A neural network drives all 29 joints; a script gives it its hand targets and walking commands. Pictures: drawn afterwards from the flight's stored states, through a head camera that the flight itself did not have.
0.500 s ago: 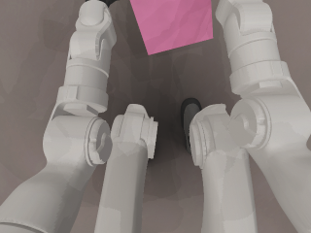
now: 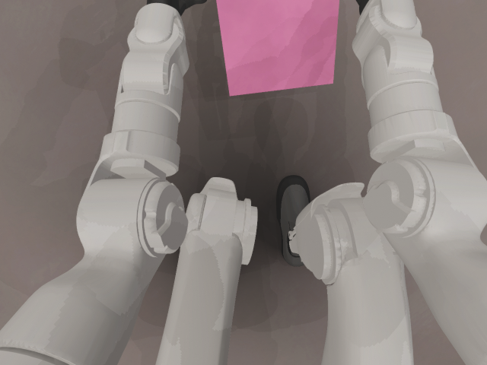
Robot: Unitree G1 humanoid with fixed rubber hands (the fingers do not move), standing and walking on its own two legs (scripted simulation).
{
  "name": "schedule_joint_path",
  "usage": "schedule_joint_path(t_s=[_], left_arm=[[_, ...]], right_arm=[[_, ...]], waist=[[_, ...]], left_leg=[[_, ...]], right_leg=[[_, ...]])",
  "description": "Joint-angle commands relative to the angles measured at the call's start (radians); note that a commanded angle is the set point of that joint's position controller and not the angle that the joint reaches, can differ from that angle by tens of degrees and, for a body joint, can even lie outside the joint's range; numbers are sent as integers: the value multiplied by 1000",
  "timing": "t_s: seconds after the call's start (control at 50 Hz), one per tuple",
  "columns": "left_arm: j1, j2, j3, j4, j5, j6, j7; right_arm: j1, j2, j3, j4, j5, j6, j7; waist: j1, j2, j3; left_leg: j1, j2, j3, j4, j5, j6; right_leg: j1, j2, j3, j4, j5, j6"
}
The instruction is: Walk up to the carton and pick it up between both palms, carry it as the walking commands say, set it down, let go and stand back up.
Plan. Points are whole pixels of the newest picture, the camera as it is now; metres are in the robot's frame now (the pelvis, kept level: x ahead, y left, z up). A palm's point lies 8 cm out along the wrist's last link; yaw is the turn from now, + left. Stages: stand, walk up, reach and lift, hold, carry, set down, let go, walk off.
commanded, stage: set down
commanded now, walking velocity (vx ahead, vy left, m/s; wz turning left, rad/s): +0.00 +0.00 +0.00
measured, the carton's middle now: (270, 1) +0.58 -0.02 -0.25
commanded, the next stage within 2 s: none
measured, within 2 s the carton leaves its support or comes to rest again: rests again in 1.70 s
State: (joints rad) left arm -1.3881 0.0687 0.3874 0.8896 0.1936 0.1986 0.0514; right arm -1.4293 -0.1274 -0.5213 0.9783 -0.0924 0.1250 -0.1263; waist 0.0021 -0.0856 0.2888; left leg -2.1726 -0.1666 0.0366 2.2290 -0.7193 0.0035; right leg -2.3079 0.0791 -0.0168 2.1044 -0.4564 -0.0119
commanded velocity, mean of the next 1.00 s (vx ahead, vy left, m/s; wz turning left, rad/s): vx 0.00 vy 0.00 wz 0.00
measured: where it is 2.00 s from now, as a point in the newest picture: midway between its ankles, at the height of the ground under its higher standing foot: (252, 248)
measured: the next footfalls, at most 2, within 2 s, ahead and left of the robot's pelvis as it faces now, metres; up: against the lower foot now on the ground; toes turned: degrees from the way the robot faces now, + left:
none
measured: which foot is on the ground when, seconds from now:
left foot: down 0.00-1.00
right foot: down 0.00-1.00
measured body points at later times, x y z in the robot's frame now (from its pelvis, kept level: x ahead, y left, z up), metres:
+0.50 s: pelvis +0.01 +0.00 +0.00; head +0.38 +0.02 +0.26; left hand +0.56 +0.11 -0.17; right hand +0.57 -0.14 -0.16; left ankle +0.07 +0.10 -0.34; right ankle +0.14 -0.10 -0.34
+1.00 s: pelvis +0.02 +0.00 +0.00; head +0.38 +0.03 +0.26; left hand +0.56 +0.12 -0.17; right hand +0.58 -0.14 -0.16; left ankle +0.07 +0.10 -0.34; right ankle +0.14 -0.10 -0.34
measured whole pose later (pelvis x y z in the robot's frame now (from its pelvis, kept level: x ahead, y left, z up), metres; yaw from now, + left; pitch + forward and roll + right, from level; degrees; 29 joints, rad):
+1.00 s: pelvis +0.02 +0.00 +0.00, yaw +1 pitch +42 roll +1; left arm -1.39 0.05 0.44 0.94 0.28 0.10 0.00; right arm -1.40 -0.13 -0.59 1.00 -0.16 0.04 -0.06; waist 0.00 -0.07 0.24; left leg -2.20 -0.17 0.03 2.23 -0.77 0.01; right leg -2.34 0.07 -0.02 2.12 -0.51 -0.02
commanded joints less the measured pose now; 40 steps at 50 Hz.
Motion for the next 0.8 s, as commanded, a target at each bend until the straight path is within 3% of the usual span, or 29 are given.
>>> schedule_joint_path(t_s=[0.0, 0.04, 0.06, 0.08, 0.16, 0.18, 0.2, 0.22, 0.24, 0.26, 0.28, 0.3, 0.32, 0.34, 0.38, 0.4, 0.42, 0.44, 0.46, 0.48, 0.52, 0.56, 0.58, 0.6, 0.64, 0.68, 0.7, 0.74, 0.78], left_arm=[[-381, -687, -309, 24, -31, -6, -188], [-328, -656, -283, 33, -6, -13, -180], [-320, -668, -290, 12, 1, -23, -173], [-306, -642, -282, 46, 7, -17, -173], [-229, -661, -274, 63, 2, -25, -172], [-242, -618, -286, 48, 5, -35, -164], [-228, -593, -285, 67, 28, -36, -163], [-237, -608, -268, 82, 17, -29, -170], [-238, -592, -266, 66, 19, -35, -164], [-224, -581, -248, 101, 46, -29, -164], [-203, -561, -232, 76, 40, -42, -162], [-226, -559, -253, 67, 45, -47, -155], [-244, -559, -234, 97, 61, -32, -160], [-236, -561, -240, 73, 46, -41, -169], [-201, -563, -204, 124, 63, -32, -169], [-213, -530, -195, 104, 60, -40, -163], [-242, -544, -214, 101, 65, -36, -161], [-210, -546, -183, 126, 62, -29, -169], [-211, -530, -185, 125, 83, -26, -168], [-214, -495, -163, 137, 84, -32, -167], [-226, -485, -172, 113, 84, -39, -165], [-224, -506, -203, 101, 62, -38, -168], [-216, -487, -171, 116, 75, -40, -165], [-194, -524, -174, 169, 89, -28, -169], [-159, -493, -150, 184, 75, -30, -167], [-202, -499, -165, 141, 80, -39, -163], [-196, -481, -156, 145, 89, -40, -170], [-175, -489, -156, 150, 96, -45, -167], [-135, -455, -139, 179, 104, -42, -163]], right_arm=[[-226, 877, 354, 208, -7, 87, 264], [-177, 883, 331, 247, -8, 88, 264], [-178, 913, 343, 222, 7, 77, 274], [-154, 878, 332, 236, -11, 79, 272], [-135, 839, 349, 201, -6, 68, 269], [-151, 851, 364, 188, 0, 61, 269], [-143, 837, 368, 213, 8, 67, 268], [-133, 821, 350, 221, -10, 64, 262], [-79, 819, 307, 275, -46, 74, 268], [-111, 805, 306, 267, -21, 66, 263], [-139, 829, 340, 256, -11, 64, 263], [-149, 844, 354, 202, 7, 56, 261], [-150, 785, 310, 240, -37, 60, 251], [-128, 820, 330, 267, -25, 64, 249], [-102, 778, 299, 275, -41, 66, 246], [-116, 788, 317, 267, -27, 68, 250], [-91, 771, 268, 295, -53, 65, 246], [-131, 751, 297, 265, -50, 67, 242], [-120, 761, 288, 251, -44, 72, 247], [-130, 772, 295, 272, -53, 70, 247], [-129, 761, 295, 272, -39, 68, 240], [-119, 736, 276, 252, -48, 65, 231], [-106, 755, 290, 278, -53, 67, 239], [-111, 733, 269, 265, -73, 68, 238], [-112, 713, 282, 277, -71, 72, 235], [-60, 732, 259, 306, -68, 63, 239], [-73, 718, 246, 304, -92, 71, 239], [-27, 708, 230, 330, -94, 66, 243], [-54, 703, 244, 335, -79, 69, 245]], waist=[[71, 123, -903], [82, 168, -863], [102, 144, -896], [75, 127, -856], [90, 149, -864], [87, 108, -864], [124, 154, -855], [108, 125, -855], [43, 85, -794], [93, 149, -793], [126, 79, -789], [141, 113, -836], [116, 140, -791], [118, 106, -816], [98, 121, -788], [133, 81, -804], [99, 150, -790], [103, 71, -783], [118, 138, -762], [133, 93, -766], [146, 114, -801], [107, 150, -805], [134, 112, -792], [108, 135, -744], [119, 79, -759], [115, 134, -742], [92, 99, -723], [88, 139, -712], [124, 104, -702]], left_leg=[[221, 32, -95, -300, 335, 8], [205, 32, -72, -292, 355, 10], [225, 27, -82, -303, 407, 11], [186, 35, -88, -295, 400, 11], [186, 39, -92, -289, 450, 11], [194, 37, -105, -285, 464, 14], [190, 35, -74, -266, 430, 11], [160, 33, -91, -273, 380, 14], [153, 45, -113, -298, 428, 13], [170, 35, -97, -308, 393, 12], [136, 38, -103, -297, 406, 23], [169, 38, -88, -302, 368, 32], [123, 42, -89, -290, 355, 20], [86, 35, -78, -270, 339, 22], [115, 42, -81, -302, 365, 16], [131, 39, -88, -285, 328, 31], [112, 44, -72, -294, 346, 14], [85, 41, -94, -284, 320, 21], [115, 48, -87, -296, 312, 28], [92, 44, -89, -292, 314, 33], [73, 50, -77, -276, 300, 29], [87, 53, -72, -273, 329, 23], [73, 42, -68, -264, 328, 29], [85, 48, -89, -279, 327, 27], [87, 49, -93, -263, 322, 35], [72, 50, -82, -284, 332, 21], [51, 48, -85, -268, 331, 28], [75, 52, -88, -292, 346, 18], [58, 55, -97, -288, 330, 28]], right_leg=[[587, 70, 39, -8, 216, -18], [566, 74, 56, -18, 244, -21], [568, 86, 36, 2, 276, -13], [561, 74, 43, -17, 283, -13], [555, 71, 62, -30, 311, -16], [536, 67, 44, -8, 315, -6], [545, 70, 81, -20, 302, -15], [555, 71, 74, -19, 261, -16], [502, 58, 44, -23, 287, -7], [490, 66, 60, -26, 263, -8], [521, 63, 68, -19, 273, -4], [525, 77, 66, -23, 248, -1], [516, 64, 88, -33, 240, -12], [573, 64, 92, -28, 250, -16], [545, 61, 76, -44, 264, -2], [521, 66, 79, -22, 219, -6], [533, 70, 90, -38, 247, -16], [551, 60, 83, -33, 231, -10], [500, 65, 83, -33, 213, -10], [532, 65, 86, -28, 224, -3], [566, 66, 99, -25, 220, -7], [545, 62, 102, -35, 246, -9], [551, 63, 106, -36, 251, -8], [498, 55, 94, -29, 238, -8], [510, 49, 99, -28, 208, -6], [544, 61, 102, -30, 249, -17], [531, 56, 106, -42, 263, -13], [498, 61, 94, -40, 250, -12], [514, 48, 91, -26, 225, -5]])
